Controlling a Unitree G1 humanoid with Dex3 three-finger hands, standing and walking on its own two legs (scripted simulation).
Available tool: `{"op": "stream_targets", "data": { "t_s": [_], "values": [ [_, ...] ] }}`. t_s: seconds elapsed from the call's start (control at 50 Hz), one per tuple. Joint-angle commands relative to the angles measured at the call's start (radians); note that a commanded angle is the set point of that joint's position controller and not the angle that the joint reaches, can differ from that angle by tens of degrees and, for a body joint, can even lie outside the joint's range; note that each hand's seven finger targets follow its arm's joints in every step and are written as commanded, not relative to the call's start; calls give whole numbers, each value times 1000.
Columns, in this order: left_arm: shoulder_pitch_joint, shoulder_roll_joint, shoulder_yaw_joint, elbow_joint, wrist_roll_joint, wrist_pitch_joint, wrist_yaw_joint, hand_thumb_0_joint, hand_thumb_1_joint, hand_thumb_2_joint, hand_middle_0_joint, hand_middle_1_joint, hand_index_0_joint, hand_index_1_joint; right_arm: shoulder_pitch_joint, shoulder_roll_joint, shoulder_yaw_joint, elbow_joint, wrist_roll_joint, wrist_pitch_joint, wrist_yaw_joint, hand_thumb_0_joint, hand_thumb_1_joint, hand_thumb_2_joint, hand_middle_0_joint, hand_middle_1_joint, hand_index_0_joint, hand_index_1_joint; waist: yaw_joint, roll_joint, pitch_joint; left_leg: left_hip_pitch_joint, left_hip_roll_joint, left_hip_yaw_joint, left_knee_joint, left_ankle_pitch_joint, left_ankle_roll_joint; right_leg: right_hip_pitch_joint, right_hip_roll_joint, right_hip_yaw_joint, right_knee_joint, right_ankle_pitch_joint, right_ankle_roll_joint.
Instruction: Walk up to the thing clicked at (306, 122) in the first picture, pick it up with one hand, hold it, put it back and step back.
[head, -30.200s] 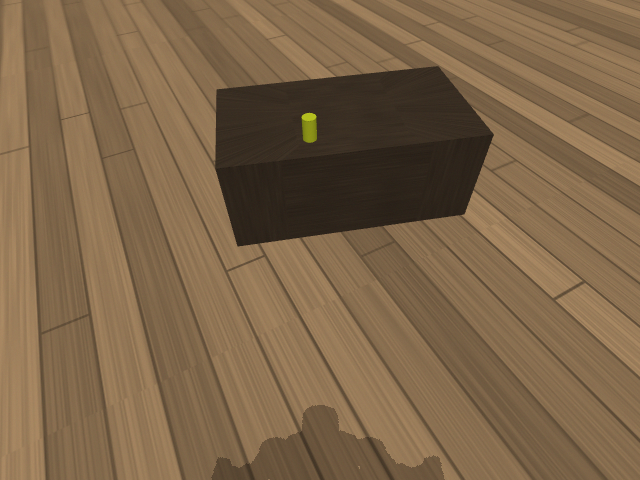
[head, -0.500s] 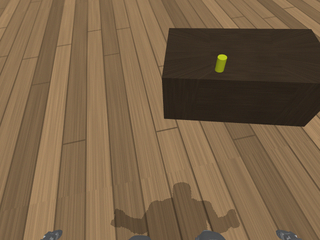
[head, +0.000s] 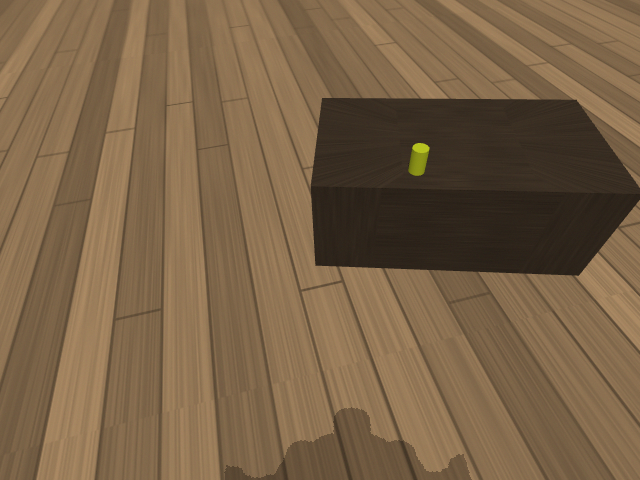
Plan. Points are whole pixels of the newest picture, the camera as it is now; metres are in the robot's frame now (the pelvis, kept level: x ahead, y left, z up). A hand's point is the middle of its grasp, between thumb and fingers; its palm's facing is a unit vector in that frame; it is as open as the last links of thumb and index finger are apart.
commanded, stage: step back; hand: right
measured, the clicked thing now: (418, 159) +1.09 -0.26 -0.30
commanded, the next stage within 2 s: stand in 0.42 s
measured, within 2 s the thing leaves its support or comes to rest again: neither
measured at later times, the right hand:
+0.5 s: hand out of the picture +0.13 -0.24 -0.14, palm faces -0.02 +0.94 -0.35, open 7.4 cm
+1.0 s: hand out of the picture +0.05 -0.26 -0.14, palm faces -0.02 +0.95 -0.33, open 7.4 cm
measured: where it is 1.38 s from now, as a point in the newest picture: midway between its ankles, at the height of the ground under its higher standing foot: outside the picture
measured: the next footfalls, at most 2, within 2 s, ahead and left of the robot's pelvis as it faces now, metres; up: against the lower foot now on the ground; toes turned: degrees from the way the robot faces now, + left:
none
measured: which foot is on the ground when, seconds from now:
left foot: down 0.00-1.00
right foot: down 0.00-1.00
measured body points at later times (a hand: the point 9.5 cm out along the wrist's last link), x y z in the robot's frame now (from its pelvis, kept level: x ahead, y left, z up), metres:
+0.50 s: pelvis +0.02 +0.00 +0.01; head +0.03 +0.01 +0.46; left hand +0.12 +0.31 -0.12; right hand +0.13 -0.29 -0.11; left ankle +0.02 +0.12 -0.73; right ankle -0.02 -0.13 -0.73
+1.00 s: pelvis -0.02 -0.01 +0.02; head -0.02 -0.01 +0.47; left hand +0.05 +0.30 -0.11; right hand +0.05 -0.31 -0.12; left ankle +0.02 +0.12 -0.73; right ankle -0.02 -0.13 -0.73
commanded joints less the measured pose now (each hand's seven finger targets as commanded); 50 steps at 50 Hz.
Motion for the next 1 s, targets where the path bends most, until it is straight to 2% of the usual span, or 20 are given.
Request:
{"op": "stream_targets", "data": {
  "t_s": [0.0,0.06,0.1,0.12,0.18,0.28,0.3,0.38,0.4,0.44,0.48,0.52,0.58,0.62,0.72,0.76,0.8,0.84,0.92,0.98],
  "values": [
    [-76,215,38,-67,-7,-35,12,0,900,900,-200,-300,-200,-300,-104,-218,-36,-72,5,-24,-1,0,-900,-900,200,300,200,300,7,17,-18,-77,185,-241,-230,-126,93,33,-24,48,-156,-32,-65],
    [-61,233,41,-46,-10,-45,16,0,900,900,-200,-300,-200,-300,-103,-192,-26,-58,9,-32,-4,0,-900,-900,200,300,200,300,5,18,-76,-19,116,-121,-145,156,48,101,-70,86,-169,209,-80],
    [-66,242,44,-39,-15,-46,21,0,900,900,-200,-300,-200,-300,-89,-186,-25,-43,12,-35,-8,0,-900,-900,200,300,200,300,0,13,-110,4,98,-73,-84,315,41,150,-92,85,-159,356,-79],
    [-71,245,44,-38,-17,-45,24,0,900,900,-200,-300,-200,-300,-89,-184,-26,-38,15,-34,-9,0,-900,-900,200,300,200,300,-3,15,-117,20,94,-68,-74,351,38,147,-99,86,-152,395,-78],
    [-96,239,42,-43,-20,-38,29,0,900,900,-200,-300,-200,-300,-90,-178,-28,-33,17,-30,-12,0,-900,-900,200,300,200,300,-6,14,-133,52,106,-69,-75,389,49,137,-91,59,-127,409,-72],
    [-135,229,36,-45,-16,-30,29,0,900,900,-200,-300,-200,-300,-110,-179,-30,-31,14,-23,-15,0,-900,-900,200,300,200,300,-5,14,-119,42,126,-94,-101,347,69,125,-71,36,-107,330,-66],
    [-126,226,34,-38,-16,-30,30,0,900,900,-200,-300,-200,-300,-124,-174,-30,-32,14,-23,-15,0,-900,-900,200,300,200,300,1,9,-120,51,125,-92,-96,355,67,120,-73,40,-113,348,-66],
    [-147,238,33,-31,-12,-28,29,0,900,900,-200,-300,-200,-300,-149,-175,-32,-31,10,-18,-13,0,-900,-900,200,300,200,300,-4,5,-82,18,110,-83,-107,250,59,110,-80,55,-142,289,-70],
    [-163,197,13,-12,-26,-22,27,0,900,900,-200,-300,-200,-300,-142,-169,-14,-21,21,-21,-14,0,-900,-900,200,300,200,300,-20,9,-59,64,129,-125,-174,339,49,71,-82,75,-187,342,-44],
    [-160,202,13,-9,-28,-22,26,0,900,900,-200,-300,-200,-300,-131,-185,-16,-9,22,-28,-15,0,-900,-900,200,300,200,300,-20,16,-99,137,144,-123,-169,474,45,98,-78,60,-191,401,-34],
    [-158,201,10,0,-30,-23,27,0,900,900,-200,-300,-200,-300,-126,-187,-12,3,20,-32,-18,0,-900,-900,200,300,200,300,-24,35,-130,177,142,-107,-166,539,42,125,-78,57,-203,443,-28],
    [-156,205,10,11,-28,-24,28,0,900,900,-200,-300,-200,-300,-137,-183,-9,8,23,-31,-19,0,-900,-900,200,300,200,300,-19,36,-160,205,146,-102,-172,559,38,155,-85,54,-211,468,-28],
    [-165,209,7,24,-25,-23,25,0,900,900,-200,-300,-200,-300,-143,-176,-4,13,27,-28,-21,0,-900,-900,200,300,200,300,-27,20,-155,201,137,-89,-206,478,30,161,-86,57,-250,439,-27],
    [-171,209,4,32,-24,-23,22,0,900,900,-200,-300,-200,-300,-163,-172,0,21,28,-26,-18,0,-900,-900,200,300,200,300,-24,23,-132,196,135,-90,-228,390,23,145,-89,61,-278,373,-28],
    [-171,203,0,52,-19,-20,19,0,900,900,-200,-300,-200,-300,-162,-177,4,40,26,-23,-15,0,-900,-900,200,300,200,300,-26,10,-91,154,133,-95,-276,256,19,132,-92,67,-316,272,-27],
    [-164,207,1,59,-20,-18,16,0,900,900,-200,-300,-200,-300,-164,-180,4,48,22,-22,-13,0,-900,-900,200,300,200,300,-22,14,-52,130,126,-101,-308,120,13,95,-87,71,-335,174,-29],
    [-153,204,-1,65,-18,-18,12,0,900,900,-200,-300,-200,-300,-155,-182,5,55,22,-22,-10,0,-900,-900,200,300,200,300,-23,16,-28,116,128,-114,-331,34,11,63,-81,70,-343,116,-31],
    [-148,204,1,66,-14,-18,10,0,900,900,-200,-300,-200,-300,-147,-189,3,59,19,-23,-9,0,-900,-900,200,300,200,300,-22,24,-28,92,133,-123,-345,-3,12,71,-80,68,-336,108,-33],
    [-141,210,2,66,-14,-20,8,0,900,900,-200,-300,-200,-300,-127,-186,3,63,16,-21,-5,0,-900,-900,200,300,200,300,-24,-1,-16,61,127,-127,-342,-59,12,46,-80,80,-350,24,-35],
    [-132,212,1,62,-13,-22,9,0,900,900,-200,-300,-200,-300,-123,-188,2,62,17,-21,-3,0,-900,-900,200,300,200,300,-22,-13,-27,91,122,-121,-314,-23,14,19,-89,95,-364,0,-39]
  ]
}}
